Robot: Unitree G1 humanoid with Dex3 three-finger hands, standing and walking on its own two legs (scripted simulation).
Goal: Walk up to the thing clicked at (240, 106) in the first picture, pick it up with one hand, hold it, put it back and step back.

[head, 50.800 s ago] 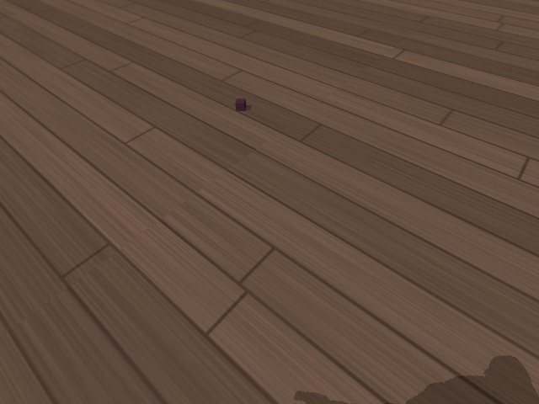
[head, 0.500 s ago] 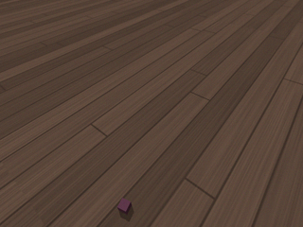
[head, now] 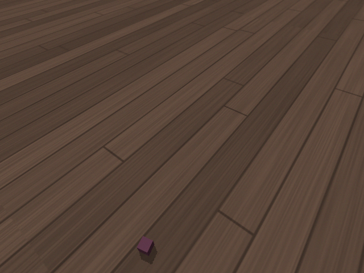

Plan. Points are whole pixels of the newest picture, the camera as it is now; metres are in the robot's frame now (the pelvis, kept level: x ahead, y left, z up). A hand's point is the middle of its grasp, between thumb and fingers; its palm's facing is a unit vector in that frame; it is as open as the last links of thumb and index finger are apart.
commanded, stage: stand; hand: left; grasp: from above
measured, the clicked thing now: (145, 245) +0.41 +0.24 -0.75
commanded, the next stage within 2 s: step back in 1.10 s
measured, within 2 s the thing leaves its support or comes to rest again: neither
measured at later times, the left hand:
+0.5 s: hand out of the picture +0.08 +0.25 -0.16, palm faces +0.01 -0.94 -0.33, open 7.4 cm
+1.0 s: hand out of the picture +0.08 +0.25 -0.16, palm faces -0.01 -0.94 -0.34, open 7.4 cm
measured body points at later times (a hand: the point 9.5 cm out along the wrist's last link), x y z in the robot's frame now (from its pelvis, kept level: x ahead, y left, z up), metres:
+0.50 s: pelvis +0.01 +0.00 +0.00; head +0.01 +0.00 +0.45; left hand +0.08 +0.30 -0.13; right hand +0.08 -0.29 -0.13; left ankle +0.02 +0.14 -0.75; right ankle +0.00 -0.13 -0.75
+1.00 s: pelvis +0.01 +0.00 +0.00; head +0.02 +0.00 +0.45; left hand +0.08 +0.30 -0.13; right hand +0.08 -0.30 -0.14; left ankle +0.02 +0.14 -0.75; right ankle +0.00 -0.13 -0.75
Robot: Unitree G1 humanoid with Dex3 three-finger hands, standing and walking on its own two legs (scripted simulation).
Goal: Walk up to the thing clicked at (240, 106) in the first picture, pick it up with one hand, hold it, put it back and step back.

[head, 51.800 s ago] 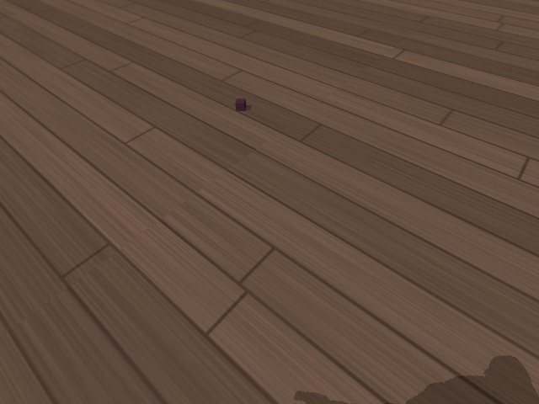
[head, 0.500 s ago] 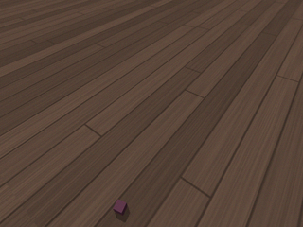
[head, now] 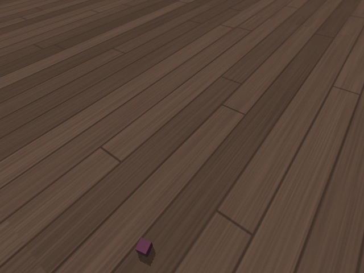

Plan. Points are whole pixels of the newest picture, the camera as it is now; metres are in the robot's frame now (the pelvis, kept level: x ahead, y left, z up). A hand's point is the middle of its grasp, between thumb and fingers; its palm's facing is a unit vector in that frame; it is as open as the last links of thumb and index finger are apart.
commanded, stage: stand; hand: left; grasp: from above
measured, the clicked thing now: (144, 247) +0.39 +0.25 -0.75
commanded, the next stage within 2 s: step back in 0.10 s
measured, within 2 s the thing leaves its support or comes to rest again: neither
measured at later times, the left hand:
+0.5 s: hand out of the picture +0.05 +0.26 -0.17, palm faces -0.02 -0.90 -0.43, open 7.4 cm
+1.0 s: hand out of the picture -0.09 +0.27 -0.18, palm faces +0.05 -0.92 -0.40, open 7.4 cm
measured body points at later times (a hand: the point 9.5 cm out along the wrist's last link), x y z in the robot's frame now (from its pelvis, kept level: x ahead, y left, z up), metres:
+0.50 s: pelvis -0.07 -0.02 -0.03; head -0.01 -0.03 +0.41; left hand +0.05 +0.31 -0.14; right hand +0.05 -0.34 -0.16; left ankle +0.01 +0.14 -0.75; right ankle -0.08 -0.12 -0.74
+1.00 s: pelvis -0.19 -0.01 -0.03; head -0.13 +0.01 +0.42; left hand -0.09 +0.31 -0.15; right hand -0.07 -0.31 -0.14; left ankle -0.18 +0.10 -0.75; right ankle -0.13 -0.13 -0.71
